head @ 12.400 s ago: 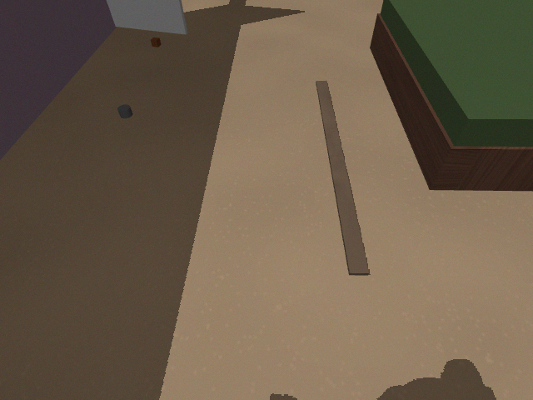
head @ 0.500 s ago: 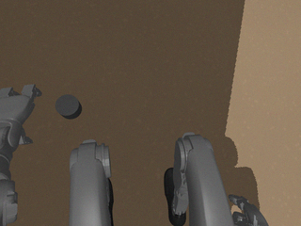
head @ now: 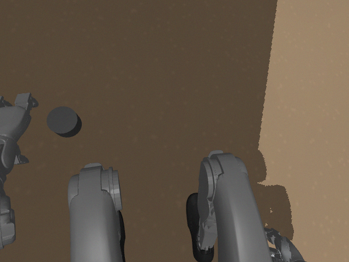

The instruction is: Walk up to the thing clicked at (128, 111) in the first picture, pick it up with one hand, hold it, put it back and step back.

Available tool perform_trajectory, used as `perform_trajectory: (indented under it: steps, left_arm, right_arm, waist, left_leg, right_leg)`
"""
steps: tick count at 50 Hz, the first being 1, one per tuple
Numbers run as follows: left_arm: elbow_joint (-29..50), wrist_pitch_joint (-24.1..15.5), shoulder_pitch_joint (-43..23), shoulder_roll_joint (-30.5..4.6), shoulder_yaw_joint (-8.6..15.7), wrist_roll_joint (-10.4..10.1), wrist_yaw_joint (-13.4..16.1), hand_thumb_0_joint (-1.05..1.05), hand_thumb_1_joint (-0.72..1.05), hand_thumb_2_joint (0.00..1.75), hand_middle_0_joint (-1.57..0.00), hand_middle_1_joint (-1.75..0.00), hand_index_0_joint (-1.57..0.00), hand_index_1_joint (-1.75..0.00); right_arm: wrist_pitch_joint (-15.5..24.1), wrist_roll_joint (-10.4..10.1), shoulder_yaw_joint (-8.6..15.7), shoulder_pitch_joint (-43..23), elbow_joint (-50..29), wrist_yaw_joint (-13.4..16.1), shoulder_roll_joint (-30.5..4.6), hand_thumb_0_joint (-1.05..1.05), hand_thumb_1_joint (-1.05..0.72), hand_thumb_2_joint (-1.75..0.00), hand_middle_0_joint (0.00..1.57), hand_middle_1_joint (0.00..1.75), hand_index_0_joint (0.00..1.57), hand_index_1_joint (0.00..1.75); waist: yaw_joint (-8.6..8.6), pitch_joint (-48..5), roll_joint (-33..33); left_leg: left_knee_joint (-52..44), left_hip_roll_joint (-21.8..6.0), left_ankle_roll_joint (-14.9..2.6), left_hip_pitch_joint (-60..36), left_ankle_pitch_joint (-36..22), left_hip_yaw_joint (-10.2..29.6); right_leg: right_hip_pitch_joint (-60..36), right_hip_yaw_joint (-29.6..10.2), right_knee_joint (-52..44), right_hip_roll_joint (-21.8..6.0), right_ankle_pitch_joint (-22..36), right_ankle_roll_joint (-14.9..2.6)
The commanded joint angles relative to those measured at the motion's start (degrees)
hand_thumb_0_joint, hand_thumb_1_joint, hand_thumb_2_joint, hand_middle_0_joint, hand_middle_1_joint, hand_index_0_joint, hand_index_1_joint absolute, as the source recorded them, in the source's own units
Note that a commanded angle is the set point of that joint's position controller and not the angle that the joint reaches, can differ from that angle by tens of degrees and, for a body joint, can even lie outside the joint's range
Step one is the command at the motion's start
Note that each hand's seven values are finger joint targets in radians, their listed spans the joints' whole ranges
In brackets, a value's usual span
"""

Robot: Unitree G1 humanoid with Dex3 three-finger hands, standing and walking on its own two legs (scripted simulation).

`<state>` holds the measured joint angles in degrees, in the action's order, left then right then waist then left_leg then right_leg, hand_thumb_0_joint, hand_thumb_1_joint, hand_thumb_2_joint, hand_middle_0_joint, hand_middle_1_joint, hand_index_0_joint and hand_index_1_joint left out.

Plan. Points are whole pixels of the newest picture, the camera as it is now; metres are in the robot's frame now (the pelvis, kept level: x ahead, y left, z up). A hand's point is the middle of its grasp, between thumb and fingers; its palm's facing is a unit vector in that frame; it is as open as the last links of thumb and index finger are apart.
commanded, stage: rise first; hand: left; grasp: from above
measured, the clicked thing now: (65, 122) +0.47 +0.28 -0.30
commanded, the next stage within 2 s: approach in 0.22 s
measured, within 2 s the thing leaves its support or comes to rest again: neither
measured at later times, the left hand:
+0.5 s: hand (31, 132) +0.41 +0.32 -0.19, palm faces -0.47 -0.07 -0.88, open 14.2 cm
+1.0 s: hand (59, 107) +0.48 +0.26 -0.18, palm faces -0.50 -0.07 -0.87, open 14.1 cm
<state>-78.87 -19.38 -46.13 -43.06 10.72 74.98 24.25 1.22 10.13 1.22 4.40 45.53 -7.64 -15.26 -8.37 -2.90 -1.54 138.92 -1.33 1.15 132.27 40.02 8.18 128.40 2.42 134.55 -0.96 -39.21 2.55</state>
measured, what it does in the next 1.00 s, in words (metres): stands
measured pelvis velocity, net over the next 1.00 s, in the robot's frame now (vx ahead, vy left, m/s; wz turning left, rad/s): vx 0.00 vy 0.00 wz -0.04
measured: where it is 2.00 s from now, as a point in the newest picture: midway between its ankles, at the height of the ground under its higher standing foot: (159, 247)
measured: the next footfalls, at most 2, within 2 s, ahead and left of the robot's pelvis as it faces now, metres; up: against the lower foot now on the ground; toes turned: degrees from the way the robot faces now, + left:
none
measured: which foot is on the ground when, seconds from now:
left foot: down 0.00-1.00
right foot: down 0.00-1.00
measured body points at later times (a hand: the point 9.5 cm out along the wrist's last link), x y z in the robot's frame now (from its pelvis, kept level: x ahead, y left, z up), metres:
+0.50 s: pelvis +0.00 +0.00 -0.01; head +0.24 +0.07 +0.37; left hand +0.43 +0.32 -0.14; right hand +0.09 -0.28 -0.12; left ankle +0.07 +0.13 -0.29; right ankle +0.10 -0.13 -0.29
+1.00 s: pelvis +0.00 +0.00 +0.00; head +0.26 +0.03 +0.36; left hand +0.50 +0.27 -0.13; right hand +0.01 -0.27 -0.11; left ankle +0.07 +0.13 -0.29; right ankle +0.10 -0.13 -0.29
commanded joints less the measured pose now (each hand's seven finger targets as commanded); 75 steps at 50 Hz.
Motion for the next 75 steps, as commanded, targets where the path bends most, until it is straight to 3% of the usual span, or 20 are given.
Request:
perform_trajectory:
  steps: [1, 8, 9, 10, 16, 17, 22, 28, 33, 35, 36, 38, 44, 49, 52, 56, 61, 68, 73, 75]
  left_arm:
    - [6.7, 0.3, -14.0, -16.7, 2.5, -0.9, 2.9, 0.00, -0.56, 1.02, -0.06, -1.01, -0.06, -1.01]
    - [6.4, 0.4, -14.1, -16.9, 2.5, -1.0, 3.3, 0.00, -0.55, 1.01, -0.06, -1.02, -0.06, -1.02]
    - [5.2, 0.5, -13.8, -16.5, 2.3, -0.7, 3.2, 0.00, -0.57, 1.02, -0.06, -1.02, -0.06, -1.02]
    - [5.6, 0.4, -13.7, -16.8, 2.7, -1.0, 3.2, 0.00, -0.55, 1.00, -0.06, -1.03, -0.06, -1.02]
    - [6.1, -0.1, -15.3, -17.8, 3.3, -0.9, 3.7, 0.00, -0.61, 1.08, -0.07, -0.98, -0.03, -1.02]
    - [3.8, 0.3, -14.7, -17.6, 3.0, -0.8, 3.9, 0.00, -0.55, 1.00, -0.06, -1.04, -0.06, -1.03]
    - [2.6, -0.1, -21.4, -12.3, -2.5, -0.4, 4.5, 0.00, -0.54, 0.99, -0.06, -1.05, -0.07, -1.04]
    - [3.9, 2.3, -30.2, -8.4, -6.2, 0.1, 7.2, 0.00, -0.54, 0.98, -0.06, -1.08, -0.07, -1.06]
    - [-3.5, 8.2, -32.9, -11.6, -4.4, 1.6, 9.5, 0.00, -0.56, 1.00, -0.06, -1.07, -0.07, -1.06]
    - [-2.6, 10.6, -32.5, -14.9, -1.7, 1.1, 9.6, 0.00, -0.57, 1.01, -0.06, -1.06, -0.06, -1.06]
    - [-3.1, 11.9, -30.8, -15.0, -1.6, 0.8, 9.4, 0.00, -0.57, 1.01, -0.06, -1.06, -0.06, -1.06]
    - [-6.0, 13.9, -29.6, -13.3, -3.0, -0.3, 7.6, 0.00, -0.56, 1.00, -0.06, -1.06, -0.07, -1.06]
    - [-7.1, 16.0, -21.7, -15.3, -3.0, -5.3, 1.2, 0.00, -0.54, 0.97, -0.06, -1.08, -0.08, -1.06]
    - [-1.7, 11.9, -16.7, -17.8, -1.5, -7.4, -3.6, 0.00, -0.54, 0.97, -0.06, -1.08, -0.08, -1.06]
    - [5.0, 6.5, -18.3, -18.5, 0.0, -7.7, -3.9, 0.00, -0.55, 0.98, -0.06, -1.07, -0.08, -1.06]
    - [11.0, 0.2, -20.9, -14.5, -2.0, -5.2, -1.6, 0.00, -0.54, 0.96, -0.06, -1.05, -0.08, -1.03]
    - [3.6, -1.6, -25.2, -9.4, -6.1, -1.6, 4.6, 0.00, -0.54, 0.99, -0.07, -1.02, -0.07, -1.01]
    - [-6.6, 2.9, -27.9, -12.4, -4.3, 3.0, 12.1, 0.00, -0.54, 1.00, -0.06, -1.01, -0.06, -1.01]
    - [-13.4, 7.1, -29.5, -15.7, -3.3, 3.7, 13.5, 0.00, -0.53, 0.99, -0.06, -1.02, -0.06, -1.02]
    - [-12.7, 8.1, -27.5, -17.3, -1.8, 2.5, 13.6, 0.00, -0.53, 0.98, -0.06, -1.03, -0.06, -1.02]
  right_arm:
    - [0.7, 0.0, 4.1, 10.6, -1.2, 0.4, -13.5, 0.00, -0.90, -0.90, 0.20, 0.30, 0.20, 0.30]
    - [0.8, 0.1, 3.9, 10.4, -1.2, 0.1, -13.6, 0.00, -0.90, -0.90, 0.20, 0.30, 0.20, 0.30]
    - [0.8, 0.5, 3.6, 11.3, -0.9, 0.0, -13.8, 0.00, -0.90, -0.90, 0.20, 0.30, 0.20, 0.30]
    - [0.7, 0.3, 3.7, 11.0, -0.8, 0.0, -13.5, 0.00, -0.90, -0.90, 0.20, 0.30, 0.20, 0.30]
    - [0.7, 1.0, 3.1, 11.2, -0.6, -0.2, -13.8, 0.00, -0.91, -0.90, 0.20, 0.30, 0.20, 0.30]
    - [0.8, 1.0, 3.3, 11.3, -0.5, -0.3, -14.1, 0.00, -0.90, -0.90, 0.20, 0.30, 0.20, 0.30]
    - [1.6, 1.4, 2.6, 12.0, 0.3, -0.2, -14.6, 0.00, -0.90, -0.90, 0.20, 0.30, 0.20, 0.30]
    - [2.8, 1.3, 1.9, 13.5, 0.7, -0.1, -14.9, 0.00, -0.91, -0.90, 0.20, 0.30, 0.20, 0.30]
    - [3.3, 1.5, 0.3, 14.2, -0.2, -0.5, -15.4, 0.00, -0.91, -0.90, 0.20, 0.30, 0.20, 0.30]
    - [3.1, 1.3, -0.3, 14.5, -1.3, -0.7, -15.7, 0.00, -0.91, -0.90, 0.20, 0.30, 0.20, 0.30]
    - [3.0, 1.0, -0.6, 14.2, -1.9, -0.8, -15.6, 0.00, -0.91, -0.90, 0.20, 0.30, 0.20, 0.30]
    - [2.9, 0.6, -1.1, 14.0, -2.8, -1.3, -15.4, 0.00, -0.91, -0.90, 0.20, 0.30, 0.20, 0.30]
    - [2.2, -1.7, -1.9, 14.3, -4.5, -1.4, -14.9, 0.00, -0.91, -0.90, 0.20, 0.30, 0.20, 0.30]
    - [1.5, -2.2, -1.8, 14.3, -5.0, -1.5, -15.3, 0.00, -0.91, -0.90, 0.20, 0.30, 0.20, 0.30]
    - [1.0, -2.0, -1.3, 14.7, -4.8, -1.2, -15.8, 0.00, -0.91, -0.90, 0.20, 0.30, 0.20, 0.30]
    - [0.9, -1.0, 0.4, 15.5, -3.6, -1.0, -15.1, 0.00, -0.90, -0.90, 0.20, 0.30, 0.20, 0.30]
    - [1.7, 0.3, 0.9, 15.2, -0.6, -0.6, -15.5, 0.00, -0.90, -0.90, 0.20, 0.30, 0.20, 0.30]
    - [4.1, 2.3, -0.5, 13.1, 0.5, -1.8, -16.9, 0.00, -0.90, -0.90, 0.20, 0.30, 0.20, 0.30]
    - [5.9, 3.3, -2.4, 11.5, -0.8, -3.3, -17.7, 0.00, -0.90, -0.90, 0.20, 0.30, 0.20, 0.30]
    - [6.2, 3.5, -3.1, 11.2, -1.8, -3.8, -17.6, 0.00, -0.90, -0.90, 0.20, 0.30, 0.20, 0.30]
  waist:
    - [0.74, -38.7, 15.1]
    - [0.27, -38.5, 15.4]
    - [-0.70, -38.1, 13.6]
    - [0.14, -38.9, 13.4]
    - [-0.32, -40.0, 14.7]
    - [-0.65, -38.4, 14.0]
    - [-4.69, -34.8, 14.5]
    - [-7.75, -38.3, 19.3]
    - [-8.55, -36.8, 20.8]
    - [-7.25, -40.0, 21.8]
    - [-6.21, -40.9, 22.5]
    - [-7.64, -39.5, 19.8]
    - [-6.05, -37.7, 11.9]
    - [-4.58, -36.1, 9.5]
    - [-4.25, -36.3, 11.0]
    - [-5.36, -38.0, 17.2]
    - [-8.89, -32.6, 16.7]
    - [-9.80, -31.7, 20.4]
    - [-10.70, -29.6, 21.7]
    - [-9.63, -32.4, 23.2]
  left_leg:
    - [-15.0, 2.0, -2.77, -30.7, -10.1, -6.2]
    - [-14.0, 2.0, -2.78, -30.0, -11.1, -6.3]
    - [-13.6, 2.1, -2.94, -29.5, -11.9, -6.1]
    - [-13.4, 2.1, -2.97, -29.0, -11.9, -6.4]
    - [-12.8, 2.2, -2.90, -29.1, -12.6, -6.4]
    - [-12.4, 2.0, -2.99, -28.6, -12.0, -6.4]
    - [-12.7, 2.0, -2.92, -27.8, -8.3, -5.2]
    - [-12.4, 1.5, -2.41, -31.6, -10.4, -5.1]
    - [-12.4, 1.2, -2.24, -30.5, -11.3, -5.4]
    - [-12.7, 1.4, -2.43, -30.6, -12.9, -6.0]
    - [-13.2, 1.5, -2.29, -30.9, -13.8, -6.3]
    - [-12.4, 1.4, -2.95, -28.0, -13.2, -6.6]
    - [-11.9, 1.5, -4.36, -20.6, -12.7, -6.8]
    - [-12.0, 1.7, -4.34, -17.6, -10.6, -6.4]
    - [-11.6, 1.7, -3.54, -19.5, -9.8, -5.9]
    - [-11.7, 1.4, -2.14, -26.3, -9.4, -4.9]
    - [-11.4, 1.1, -1.87, -28.2, -7.2, -4.0]
    - [-11.9, 1.2, -1.62, -30.0, -9.4, -3.6]
    - [-10.6, 1.2, -2.04, -28.1, -8.5, -3.6]
    - [-10.5, 1.2, -1.98, -28.6, -11.0, -3.8]
  right_leg:
    - [-15.2, 5.8, -12.8, 1.9, 9.7, -4.08]
    - [-15.4, 5.8, -12.2, 1.8, 10.9, -3.91]
    - [-16.3, 5.9, -12.3, 1.8, 11.9, -3.75]
    - [-16.9, 5.5, -12.6, 1.9, 12.0, -3.80]
    - [-17.9, 5.5, -12.2, 2.0, 12.8, -3.67]
    - [-16.9, 5.6, -12.0, 2.0, 12.5, -3.77]
    - [-13.0, 6.8, -12.2, 2.1, 9.0, -3.70]
    - [-12.3, 7.4, -11.4, 2.2, 11.7, -3.55]
    - [-12.2, 7.5, -10.9, 2.2, 13.6, -3.96]
    - [-15.4, 7.0, -11.5, 2.1, 15.4, -4.08]
    - [-16.2, 6.8, -11.3, 2.0, 16.1, -4.35]
    - [-18.0, 6.4, -12.0, 2.3, 16.8, -4.11]
    - [-25.7, 5.2, -13.7, 2.8, 16.8, -3.08]
    - [-28.0, 5.1, -13.9, 2.9, 14.1, -3.03]
    - [-26.0, 5.8, -14.0, 2.8, 12.1, -3.64]
    - [-20.7, 6.8, -13.1, 3.0, 11.2, -4.18]
    - [-12.8, 8.0, -12.5, 2.8, 9.0, -4.14]
    - [-10.0, 9.9, -8.9, 2.5, 11.5, -3.36]
    - [-9.7, 9.8, -7.8, 2.7, 11.6, -3.14]
    - [-12.4, 9.8, -7.5, 2.9, 13.8, -3.20]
